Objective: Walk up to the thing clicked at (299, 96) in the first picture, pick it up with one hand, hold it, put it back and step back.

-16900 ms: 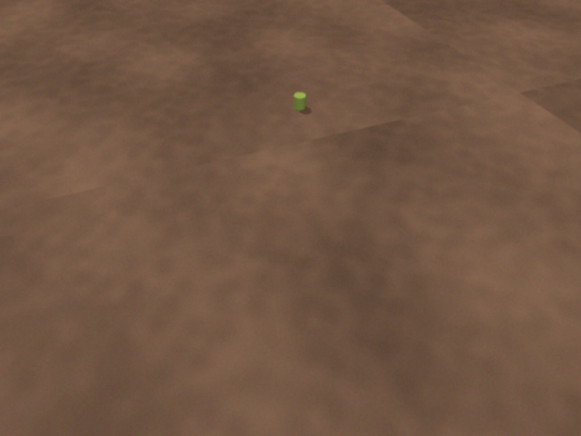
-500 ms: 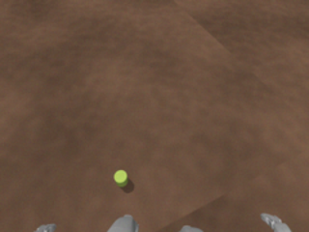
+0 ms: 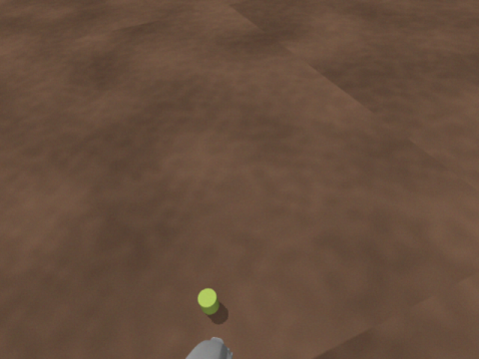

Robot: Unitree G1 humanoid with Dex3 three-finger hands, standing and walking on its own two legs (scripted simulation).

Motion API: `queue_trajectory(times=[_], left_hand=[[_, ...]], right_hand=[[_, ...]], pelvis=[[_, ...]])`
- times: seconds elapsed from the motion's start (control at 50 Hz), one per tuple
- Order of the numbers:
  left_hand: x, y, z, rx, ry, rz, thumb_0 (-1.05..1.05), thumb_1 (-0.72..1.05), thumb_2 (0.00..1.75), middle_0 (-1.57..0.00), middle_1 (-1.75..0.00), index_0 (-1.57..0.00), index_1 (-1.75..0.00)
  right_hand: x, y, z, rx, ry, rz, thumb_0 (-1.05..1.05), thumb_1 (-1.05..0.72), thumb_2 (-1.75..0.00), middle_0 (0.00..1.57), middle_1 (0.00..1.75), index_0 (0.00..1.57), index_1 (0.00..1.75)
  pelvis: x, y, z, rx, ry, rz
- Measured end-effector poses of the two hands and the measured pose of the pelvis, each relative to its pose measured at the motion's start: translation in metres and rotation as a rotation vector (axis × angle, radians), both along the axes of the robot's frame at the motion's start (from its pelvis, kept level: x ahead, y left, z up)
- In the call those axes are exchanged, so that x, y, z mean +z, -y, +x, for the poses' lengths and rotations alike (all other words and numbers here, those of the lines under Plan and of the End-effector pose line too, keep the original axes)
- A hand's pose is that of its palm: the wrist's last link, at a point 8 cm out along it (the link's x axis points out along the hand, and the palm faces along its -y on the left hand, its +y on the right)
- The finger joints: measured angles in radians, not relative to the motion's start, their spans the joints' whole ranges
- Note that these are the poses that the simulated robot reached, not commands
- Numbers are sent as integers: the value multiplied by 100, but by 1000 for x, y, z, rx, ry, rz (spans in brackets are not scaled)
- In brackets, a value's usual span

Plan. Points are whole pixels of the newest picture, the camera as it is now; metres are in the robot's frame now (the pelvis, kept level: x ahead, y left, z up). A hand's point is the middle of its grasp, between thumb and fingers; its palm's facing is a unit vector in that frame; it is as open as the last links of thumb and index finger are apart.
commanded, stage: walk up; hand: left
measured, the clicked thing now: (208, 301) +0.49 +0.24 -0.73
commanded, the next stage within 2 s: none
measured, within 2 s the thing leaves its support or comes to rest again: neither
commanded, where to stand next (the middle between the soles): +0.10 +0.01 m, yaw -2 degrees
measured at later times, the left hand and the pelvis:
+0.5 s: hand out of the picture +0.17 +0.28 -0.17, palm faces -0.04 -0.92 -0.39, open 7.3 cm; pelvis +0.04 +0.01 -0.03, yaw -2 degrees
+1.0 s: hand out of the picture +0.06 +0.32 -0.14, palm faces -0.06 -0.91 -0.40, open 7.3 cm; pelvis +0.00 +0.03 +0.00, yaw -1 degrees
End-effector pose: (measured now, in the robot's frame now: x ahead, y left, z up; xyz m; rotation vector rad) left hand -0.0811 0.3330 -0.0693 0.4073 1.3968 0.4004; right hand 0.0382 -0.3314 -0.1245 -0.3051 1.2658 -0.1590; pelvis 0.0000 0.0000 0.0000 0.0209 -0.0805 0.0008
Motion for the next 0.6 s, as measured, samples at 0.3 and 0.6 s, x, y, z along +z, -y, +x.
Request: queue_trajectory(times=[0.3,0.6], left_hand=[[-63,-14,172,-147,190,-161,0,91,90,-20,-30,-21,-30],[-61,18,225,-255,252,-86,0,91,89,-20,-30,-21,-30]], right_hand=[[19,-61,90,45,191,-76,1,-90,-90,20,30,21,30],[-22,-20,106,-23,186,-81,1,-90,-90,20,30,21,30]], pelvis=[[-18,-35,50,-6,-2,-15],[-40,-8,22,-50,-23,-10]])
